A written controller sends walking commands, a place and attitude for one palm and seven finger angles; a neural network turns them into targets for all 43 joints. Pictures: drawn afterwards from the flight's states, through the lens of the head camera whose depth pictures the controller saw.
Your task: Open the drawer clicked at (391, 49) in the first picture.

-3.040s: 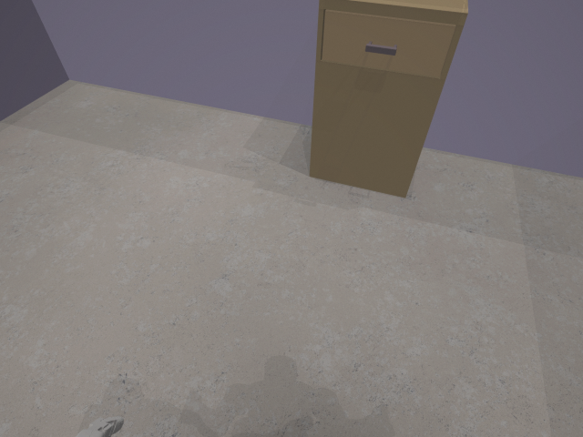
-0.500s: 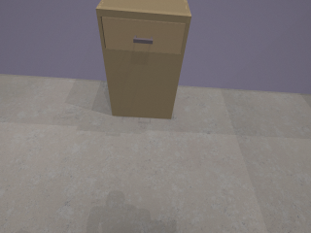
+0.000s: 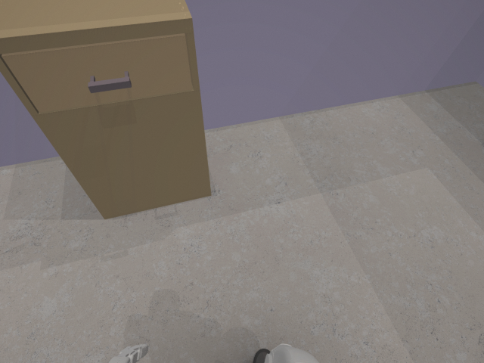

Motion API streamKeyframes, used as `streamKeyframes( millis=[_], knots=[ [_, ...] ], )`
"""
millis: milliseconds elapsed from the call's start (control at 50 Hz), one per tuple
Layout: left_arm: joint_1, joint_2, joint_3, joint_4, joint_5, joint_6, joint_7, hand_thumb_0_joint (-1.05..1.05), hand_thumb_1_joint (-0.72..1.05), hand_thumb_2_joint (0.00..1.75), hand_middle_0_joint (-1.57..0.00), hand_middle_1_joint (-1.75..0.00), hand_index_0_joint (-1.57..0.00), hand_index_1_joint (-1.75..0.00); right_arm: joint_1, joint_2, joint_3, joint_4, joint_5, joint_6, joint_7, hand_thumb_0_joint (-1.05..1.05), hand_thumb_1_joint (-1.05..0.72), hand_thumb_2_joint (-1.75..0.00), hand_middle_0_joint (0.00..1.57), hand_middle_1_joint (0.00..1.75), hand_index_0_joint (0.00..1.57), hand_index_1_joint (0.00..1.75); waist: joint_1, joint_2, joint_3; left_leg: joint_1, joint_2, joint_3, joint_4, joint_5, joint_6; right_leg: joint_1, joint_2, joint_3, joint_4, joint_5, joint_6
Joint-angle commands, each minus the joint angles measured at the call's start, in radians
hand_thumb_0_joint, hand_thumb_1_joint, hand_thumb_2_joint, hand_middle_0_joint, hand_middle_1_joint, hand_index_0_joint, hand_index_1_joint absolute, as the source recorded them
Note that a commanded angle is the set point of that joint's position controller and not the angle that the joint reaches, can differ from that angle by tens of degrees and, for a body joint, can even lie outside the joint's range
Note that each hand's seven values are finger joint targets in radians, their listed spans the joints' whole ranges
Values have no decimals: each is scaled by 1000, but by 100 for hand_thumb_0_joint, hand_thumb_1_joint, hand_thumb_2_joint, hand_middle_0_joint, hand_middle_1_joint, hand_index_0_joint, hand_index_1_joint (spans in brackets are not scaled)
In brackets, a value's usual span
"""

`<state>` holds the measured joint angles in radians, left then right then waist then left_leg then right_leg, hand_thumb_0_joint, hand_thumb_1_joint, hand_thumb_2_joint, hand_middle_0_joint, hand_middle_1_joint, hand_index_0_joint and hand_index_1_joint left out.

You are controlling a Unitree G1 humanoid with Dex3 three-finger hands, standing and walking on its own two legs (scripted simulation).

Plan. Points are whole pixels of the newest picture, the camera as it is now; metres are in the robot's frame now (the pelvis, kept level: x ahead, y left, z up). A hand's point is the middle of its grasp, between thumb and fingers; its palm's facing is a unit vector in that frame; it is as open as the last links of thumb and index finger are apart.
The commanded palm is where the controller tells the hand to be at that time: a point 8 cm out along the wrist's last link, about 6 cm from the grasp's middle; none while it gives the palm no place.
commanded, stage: turn to face it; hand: left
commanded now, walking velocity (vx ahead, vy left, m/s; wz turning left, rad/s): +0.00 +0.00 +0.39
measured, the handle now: (110, 80) +0.82 +0.38 -0.03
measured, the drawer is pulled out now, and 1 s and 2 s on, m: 0.00 0.00 0.00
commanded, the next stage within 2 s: take the last steps up to it in 0.78 s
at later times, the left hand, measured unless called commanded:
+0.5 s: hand out of the picture +0.15 +0.21 -0.17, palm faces +0.18 -0.97 -0.16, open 7.3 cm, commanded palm none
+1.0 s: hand out of the picture +0.11 +0.16 -0.14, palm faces +0.28 -0.93 -0.25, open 7.3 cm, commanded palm none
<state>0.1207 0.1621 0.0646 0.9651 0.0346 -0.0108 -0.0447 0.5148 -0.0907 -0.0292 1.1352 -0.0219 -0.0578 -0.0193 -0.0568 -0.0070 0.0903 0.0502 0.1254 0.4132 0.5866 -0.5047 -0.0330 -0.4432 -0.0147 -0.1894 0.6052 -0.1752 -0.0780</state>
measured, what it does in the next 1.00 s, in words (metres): walks ahead: left foot, then right foot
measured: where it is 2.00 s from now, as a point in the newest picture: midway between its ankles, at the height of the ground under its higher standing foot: (224, 317)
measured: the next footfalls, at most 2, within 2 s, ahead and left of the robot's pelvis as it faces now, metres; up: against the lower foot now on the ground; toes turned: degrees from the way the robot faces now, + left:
left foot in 0.42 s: +0.18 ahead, +0.14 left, +0.00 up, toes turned +13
right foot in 0.86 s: +0.17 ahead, -0.12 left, +0.00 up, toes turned +6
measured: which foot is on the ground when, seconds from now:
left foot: down 0.00-0.00, up 0.02-0.40, down 0.42-0.86, up 0.88-1.00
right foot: down 0.00-0.44, up 0.46-0.84, down 0.86-1.00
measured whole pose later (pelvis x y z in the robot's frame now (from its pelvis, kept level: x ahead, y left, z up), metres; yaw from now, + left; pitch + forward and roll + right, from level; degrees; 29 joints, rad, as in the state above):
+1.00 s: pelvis +0.11 -0.03 +0.02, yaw +14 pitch -2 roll +2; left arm 0.26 0.14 0.03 1.01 0.02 0.00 0.03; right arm 0.22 -0.21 -0.07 1.04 -0.03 0.07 0.01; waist 0.00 0.03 0.01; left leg -0.44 0.02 0.03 0.96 -0.38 -0.02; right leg -0.20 -0.07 -0.12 0.50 -0.27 -0.01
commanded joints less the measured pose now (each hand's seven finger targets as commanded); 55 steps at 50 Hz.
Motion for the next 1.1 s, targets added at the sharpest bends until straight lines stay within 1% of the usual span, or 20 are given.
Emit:
streamKeyframes(
  millis=[0,20,80,140,220,320,380,400,420,440,460,540,720,800,820,840,860,900,940,1080],
  knots=[
    [397,300,69,41,-29,-40,51,0,90,90,-20,-30,-20,-30,-81,-147,-30,-149,34,-22,-11,0,-90,-90,20,30,20,30,189,-130,-414,-653,-57,-283,907,-118,-11,791,-445,674,-159,772,-286],
    [332,261,58,33,-31,-35,61,0,90,90,-20,-30,-20,-30,-126,-128,-34,-154,29,-15,-16,0,-90,-90,20,30,20,30,163,-23,-274,-682,-12,-359,912,-34,0,666,-429,518,-168,813,-273],
    [166,128,7,14,-26,-51,72,0,90,90,-20,-30,-20,-30,-98,-98,-22,-96,4,31,-9,0,-90,-90,20,30,20,30,53,0,-115,-542,39,-397,773,131,-2,241,-309,313,-270,625,-120],
    [69,101,-12,11,-14,-54,77,0,90,90,-20,-30,-20,-30,9,-59,-13,-51,4,68,-7,0,-90,-90,20,30,20,30,-33,-28,-106,-433,26,-394,578,175,-12,98,-241,140,-300,500,-74],
    [65,97,-15,6,-17,-35,68,0,90,90,-20,-30,-20,-30,-87,-67,-6,-85,7,76,2,0,-90,-90,20,30,20,30,4,-105,-68,-423,3,-358,364,227,-21,91,-226,103,-342,243,-64],
    [140,138,4,27,-12,-13,73,0,90,90,-20,-30,-20,-30,-254,-101,-11,-143,3,66,12,0,-90,-90,20,30,20,30,77,-117,-46,-452,-17,-324,174,160,-18,242,-294,139,-263,302,-73],
    [138,150,12,21,-20,1,79,0,90,90,-20,-30,-20,-30,-211,-128,-17,-141,0,64,17,0,-90,-90,20,30,20,30,51,-31,-74,-296,-22,-321,-38,340,-5,219,-267,78,-124,207,-8],
    [153,126,10,15,-24,8,77,0,90,90,-20,-30,-20,-30,-176,-176,-27,-136,-2,59,16,0,-90,-90,20,30,20,30,42,115,-98,-226,50,-438,-117,534,33,157,-199,32,-18,66,46],
    [179,81,1,1,-33,12,76,0,90,90,-20,-30,-20,-30,-169,-249,-39,-147,-7,57,11,0,-90,-90,20,30,20,30,50,292,-109,-186,211,-634,-185,771,131,74,-107,0,94,-190,109],
    [148,79,-8,-18,-30,17,78,0,90,90,-20,-30,-20,-30,-163,-269,-42,-145,-6,61,8,0,-90,-90,20,30,20,30,40,302,-93,-214,292,-708,-253,824,214,49,-70,47,259,-448,122],
    [114,85,-7,-20,-23,19,80,0,90,90,-20,-30,-20,-30,-177,-257,-37,-138,-10,57,-4,0,-90,-90,20,30,20,30,30,276,-107,-207,267,-731,-276,786,239,18,-68,110,361,-460,119],
    [97,91,3,-2,-20,20,68,0,90,90,-20,-30,-20,-30,-250,-240,-36,-159,-1,48,-14,0,-90,-90,20,30,20,30,45,113,-132,-164,189,-597,-242,794,212,-29,-79,160,415,-321,127],
    [126,73,-2,3,-22,36,73,0,90,90,-20,-30,-20,-30,-282,-272,-58,-162,-3,71,-1,0,-90,-90,20,30,20,30,34,181,-136,-216,139,-587,-270,564,197,87,-41,128,163,-284,133],
    [231,90,-1,35,-22,21,78,0,90,90,-20,-30,-20,-30,-330,-258,-62,-175,8,79,7,0,-90,-90,20,30,20,30,88,117,-138,-353,67,-552,-184,415,127,307,-39,112,-166,-43,130],
    [245,138,7,33,-12,12,85,0,90,90,-20,-30,-20,-30,-323,-209,-57,-182,16,82,12,0,-90,-90,20,30,20,30,92,-19,-123,-460,-8,-487,-69,281,71,371,-153,232,-290,-66,102],
    [223,234,21,21,-3,6,89,0,90,90,-20,-30,-20,-30,-329,-145,-44,-207,18,87,18,0,-90,-90,20,30,20,30,85,-278,-81,-572,-124,-366,91,78,6,353,-362,445,-375,-39,19],
    [209,252,18,-2,-8,10,87,0,90,90,-20,-30,-20,-30,-372,-182,-52,-223,10,98,17,0,-90,-90,20,30,20,30,110,-253,-61,-527,-108,-412,255,-38,11,205,-439,479,-404,-46,-59],
    [132,200,16,-15,-9,8,87,0,90,90,-20,-30,-20,-30,-344,-181,-61,-190,-2,116,26,0,-90,-90,20,30,20,30,71,-229,9,-545,-84,-438,428,52,14,104,-351,418,-469,-350,-33],
    [134,159,4,-9,-11,-1,84,0,90,90,-20,-30,-20,-30,-293,-179,-62,-163,-9,109,34,0,-90,-90,20,30,20,30,49,-172,33,-578,-63,-410,494,142,9,138,-306,338,-456,-324,-3],
    [304,157,4,61,-1,-36,70,0,90,90,-20,-30,-20,-30,-357,-143,-49,-178,-7,74,47,0,-90,-90,20,30,20,30,118,-139,12,-587,-42,-342,252,131,2,319,-310,309,-460,-332,-41]
  ],
)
